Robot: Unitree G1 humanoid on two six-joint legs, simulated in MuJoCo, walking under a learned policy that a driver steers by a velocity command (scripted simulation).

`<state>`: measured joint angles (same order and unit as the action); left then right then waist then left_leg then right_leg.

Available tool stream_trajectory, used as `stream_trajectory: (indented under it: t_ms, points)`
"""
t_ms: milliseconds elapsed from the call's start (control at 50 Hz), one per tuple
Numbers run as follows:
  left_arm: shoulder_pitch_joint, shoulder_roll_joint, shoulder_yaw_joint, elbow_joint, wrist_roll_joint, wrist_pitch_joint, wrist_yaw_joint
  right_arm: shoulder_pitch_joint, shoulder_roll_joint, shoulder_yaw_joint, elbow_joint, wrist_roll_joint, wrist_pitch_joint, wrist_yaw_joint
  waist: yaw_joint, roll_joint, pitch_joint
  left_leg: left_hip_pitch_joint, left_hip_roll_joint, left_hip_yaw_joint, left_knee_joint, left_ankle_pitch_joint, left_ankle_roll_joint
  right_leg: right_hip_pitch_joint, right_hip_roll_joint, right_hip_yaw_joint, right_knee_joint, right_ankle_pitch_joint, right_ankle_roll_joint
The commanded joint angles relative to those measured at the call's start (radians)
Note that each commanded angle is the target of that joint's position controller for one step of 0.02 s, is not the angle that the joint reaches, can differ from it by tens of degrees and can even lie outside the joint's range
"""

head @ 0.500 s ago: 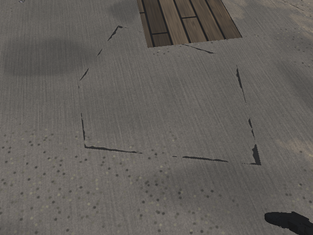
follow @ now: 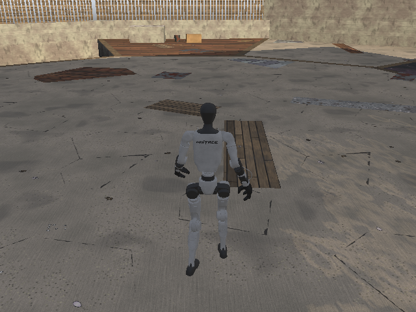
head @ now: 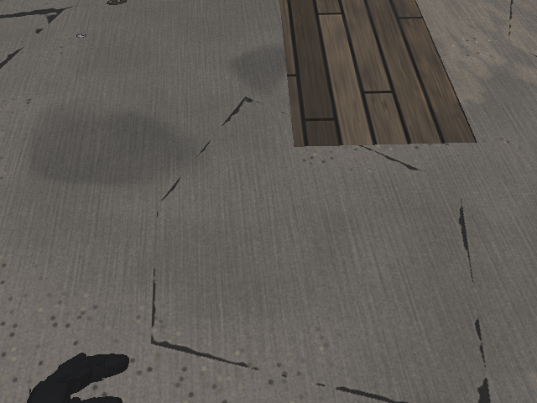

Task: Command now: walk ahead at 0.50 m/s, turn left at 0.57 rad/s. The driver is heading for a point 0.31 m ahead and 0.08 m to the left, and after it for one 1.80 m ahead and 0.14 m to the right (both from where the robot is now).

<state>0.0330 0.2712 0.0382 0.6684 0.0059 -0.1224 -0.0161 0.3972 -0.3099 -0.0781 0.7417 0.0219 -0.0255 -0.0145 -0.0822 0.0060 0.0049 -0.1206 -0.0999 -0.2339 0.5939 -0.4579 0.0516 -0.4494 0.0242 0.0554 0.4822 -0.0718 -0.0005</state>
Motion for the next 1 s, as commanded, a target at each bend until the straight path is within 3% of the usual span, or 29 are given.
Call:
stream_trajectory:
  t_ms: [20, 40, 60, 80, 100, 140, 180, 260, 320, 400, 440, 460, 480, 500, 520, 540, 560, 580, 600, 640, 700, 740, 800, 860, 940, 980, 1000]
  points:
    - [0.358, 0.263, 0.093, 0.023, 0.000, 0.004, 0.007, 0.075, -0.035, 0.014, -0.119, 0.015, -0.027, -0.001, 0.145, -0.335, -0.344, -0.610, 0.027, 0.066, 0.582, -0.153, -0.020, 0.827, -0.463, 0.721, -0.140, -0.358, -0.263]
    - [0.310, 0.178, 0.071, 0.005, -0.010, 0.009, 0.007, 0.021, -0.125, -0.008, -0.103, 0.019, -0.023, -0.002, 0.163, -0.200, -0.208, -0.686, 0.089, 0.048, 0.675, -0.081, -0.031, 0.721, -0.430, 0.654, -0.179, -0.490, -0.229]
    - [0.266, 0.143, 0.060, -0.001, -0.007, 0.018, 0.011, -0.063, -0.144, -0.016, -0.116, 0.010, -0.016, -0.002, 0.167, -0.127, -0.105, -0.692, 0.120, 0.084, 0.694, -0.001, -0.038, 0.603, -0.387, 0.504, -0.188, -0.417, -0.190]
    - [0.220, 0.122, 0.050, 0.001, 0.000, 0.023, 0.012, -0.101, -0.132, -0.017, -0.126, 0.000, -0.013, 0.000, 0.147, -0.090, -0.039, -0.665, 0.147, 0.099, 0.661, 0.061, -0.043, 0.491, -0.343, 0.392, -0.214, -0.301, -0.176]
    - [0.192, 0.101, 0.043, 0.007, 0.004, 0.024, 0.014, -0.116, -0.117, -0.020, -0.133, -0.003, -0.009, 0.004, 0.125, -0.104, -0.004, -0.636, 0.176, 0.101, 0.623, 0.103, -0.045, 0.418, -0.311, 0.310, -0.239, -0.216, -0.167]
    - [0.174, 0.095, 0.043, 0.021, 0.004, 0.017, 0.014, -0.105, -0.073, -0.015, -0.136, 0.007, 0.002, 0.013, 0.102, -0.132, 0.017, -0.580, 0.201, 0.126, 0.587, 0.143, -0.049, 0.335, -0.277, 0.191, -0.289, -0.120, -0.165]
    - [0.179, 0.117, 0.052, 0.040, 0.000, 0.009, 0.014, -0.131, -0.051, -0.009, -0.152, 0.003, 0.009, 0.015, 0.098, -0.110, 0.027, -0.598, 0.211, 0.134, 0.537, 0.192, -0.060, 0.324, -0.281, 0.114, -0.319, -0.031, -0.184]
    - [0.186, 0.152, 0.063, 0.070, 0.000, 0.012, 0.016, -0.201, -0.036, -0.001, -0.170, 0.000, 0.003, 0.028, 0.112, -0.074, 0.029, -0.604, 0.216, 0.152, 0.342, 0.370, -0.067, 0.368, -0.273, -0.029, -0.331, 0.112, -0.179]
    - [0.216, 0.177, 0.068, 0.093, -0.008, 0.023, 0.020, -0.304, -0.018, 0.009, -0.196, 0.000, -0.007, 0.048, 0.151, -0.062, 0.055, -0.559, 0.200, 0.207, 0.177, 0.479, -0.051, 0.390, -0.265, -0.117, -0.331, 0.134, -0.157]
    - [0.281, 0.208, 0.077, 0.134, -0.031, 0.042, 0.018, -0.393, -0.017, 0.012, -0.239, 0.003, -0.008, 0.067, 0.168, -0.057, 0.085, -0.526, 0.175, 0.246, 0.056, 0.406, -0.007, 0.480, -0.305, -0.156, -0.300, 0.217, -0.141]
    - [0.299, 0.232, 0.080, 0.156, -0.043, 0.052, 0.014, -0.366, -0.036, 0.001, -0.245, -0.006, -0.010, 0.065, 0.123, -0.076, 0.058, -0.416, 0.118, 0.278, 0.012, 0.291, 0.035, 0.511, -0.321, -0.161, -0.216, 0.498, -0.140]
    - [0.290, 0.246, 0.080, 0.164, -0.048, 0.059, 0.015, -0.284, -0.071, -0.017, -0.227, -0.012, -0.009, 0.062, 0.060, -0.086, 0.006, -0.288, 0.084, 0.299, -0.027, 0.272, 0.059, 0.511, -0.310, -0.177, -0.101, 0.649, -0.129]
    - [0.284, 0.231, 0.070, 0.171, -0.049, 0.063, 0.017, -0.124, -0.117, -0.044, -0.178, -0.011, -0.009, 0.052, -0.031, -0.069, -0.079, -0.044, 0.052, 0.317, -0.090, 0.351, 0.088, 0.434, -0.274, -0.211, 0.082, 0.689, -0.105]
    - [0.291, 0.177, 0.043, 0.156, -0.025, 0.057, 0.017, 0.045, -0.190, -0.068, -0.139, -0.018, -0.002, 0.034, -0.099, 0.007, -0.205, 0.293, 0.198, 0.143, -0.044, 0.413, 0.135, 0.189, -0.227, -0.209, 0.373, 0.383, -0.068]
    - [0.416, 0.043, -0.004, 0.131, -0.012, 0.038, -0.001, 0.049, -0.282, -0.072, -0.136, -0.025, -0.009, 0.026, 0.002, 0.261, -0.370, 0.576, 0.503, -0.377, -0.135, 0.269, 0.314, -0.174, -0.036, -0.125, 0.747, -0.494, -0.009]
    - [0.319, 0.162, 0.028, 0.151, -0.048, 0.021, -0.006, 0.068, -0.183, -0.049, -0.147, -0.026, -0.018, 0.030, -0.076, 0.121, -0.416, 0.523, 0.512, -0.457, -0.236, 0.199, 0.296, -0.233, -0.038, 0.059, 0.852, -0.533, -0.018]
    - [0.218, 0.196, 0.042, 0.106, -0.075, 0.016, -0.007, 0.012, -0.155, -0.035, -0.131, -0.030, -0.028, 0.032, -0.062, 0.114, -0.233, 0.394, 0.475, -0.273, -0.257, 0.268, 0.243, -0.308, -0.078, 0.044, 0.859, -0.458, -0.025]
    - [0.192, 0.174, 0.037, 0.101, -0.062, 0.016, 0.000, -0.052, -0.124, -0.025, -0.120, -0.024, -0.035, 0.032, -0.017, 0.072, -0.146, 0.258, 0.430, -0.151, -0.276, 0.337, 0.206, -0.291, -0.126, 0.028, 0.788, -0.365, -0.025]
    - [0.190, 0.167, 0.041, 0.109, -0.040, 0.024, 0.004, -0.109, -0.084, -0.015, -0.117, -0.024, -0.040, 0.034, 0.018, 0.074, -0.082, 0.148, 0.390, -0.056, -0.308, 0.391, 0.184, -0.255, -0.152, 0.023, 0.733, -0.305, -0.016]
    - [0.265, 0.134, 0.041, 0.138, -0.040, 0.055, 0.006, -0.159, -0.053, -0.010, -0.112, -0.035, -0.062, 0.036, 0.075, 0.090, -0.059, 0.023, 0.363, 0.038, -0.389, 0.416, 0.170, -0.141, -0.177, 0.037, 0.701, -0.214, -0.003]
    - [0.251, 0.089, 0.037, 0.137, -0.038, 0.084, 0.013, -0.177, -0.061, -0.017, -0.076, -0.039, -0.089, 0.029, 0.099, 0.055, 0.003, -0.035, 0.358, 0.160, -0.456, 0.499, 0.166, -0.177, -0.173, 0.052, 0.636, -0.129, 0.019]
    - [0.207, 0.082, 0.038, 0.122, -0.035, 0.085, 0.012, -0.163, -0.065, -0.021, -0.052, -0.045, -0.091, 0.020, 0.090, 0.049, 0.030, -0.012, 0.343, 0.233, -0.468, 0.527, 0.151, -0.231, -0.165, 0.067, 0.543, -0.025, 0.027]
    - [0.132, 0.063, 0.030, 0.101, -0.029, 0.075, -0.006, -0.159, -0.081, -0.024, -0.033, -0.040, -0.088, 0.010, 0.067, 0.041, 0.054, 0.005, 0.316, 0.334, -0.483, 0.537, 0.120, -0.210, -0.146, 0.022, 0.349, 0.138, 0.018]
    - [0.029, 0.043, 0.017, 0.059, -0.025, 0.073, -0.024, -0.107, -0.106, -0.032, 0.001, -0.029, -0.077, 0.002, 0.022, 0.020, 0.094, 0.072, 0.345, 0.380, -0.484, 0.555, 0.113, -0.224, -0.135, -0.031, 0.226, 0.173, -0.004]
    - [-0.039, 0.056, 0.019, 0.001, -0.026, 0.073, -0.049, -0.072, -0.132, -0.044, 0.034, -0.010, -0.044, -0.003, 0.016, 0.032, 0.100, 0.230, 0.385, 0.417, -0.387, 0.747, 0.093, -0.260, -0.104, -0.090, 0.148, 0.040, -0.052]
    - [0.006, 0.086, 0.035, -0.010, -0.028, 0.079, -0.054, -0.090, -0.161, -0.051, 0.032, -0.005, -0.027, -0.012, 0.059, 0.073, 0.038, 0.266, 0.385, 0.440, -0.256, 1.092, 0.070, -0.152, -0.039, -0.153, 0.153, -0.065, -0.091]
    - [0.083, 0.114, 0.051, 0.000, -0.031, 0.082, -0.053, -0.101, -0.174, -0.052, 0.028, -0.003, -0.017, -0.016, 0.107, 0.090, -0.013, 0.261, 0.377, 0.450, -0.135, 1.229, 0.056, -0.049, 0.001, -0.177, 0.159, -0.114, -0.115]
